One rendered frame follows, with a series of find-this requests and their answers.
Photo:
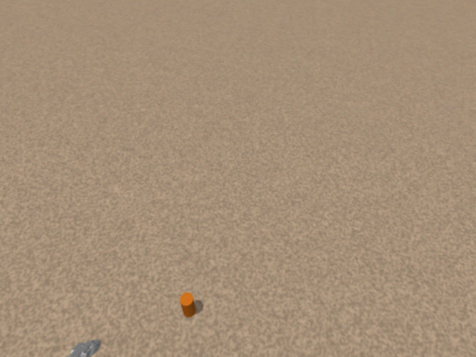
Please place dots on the can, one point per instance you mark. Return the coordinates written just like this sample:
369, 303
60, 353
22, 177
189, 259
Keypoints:
187, 304

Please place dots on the left robot hand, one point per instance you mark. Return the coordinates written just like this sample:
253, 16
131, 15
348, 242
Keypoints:
85, 349

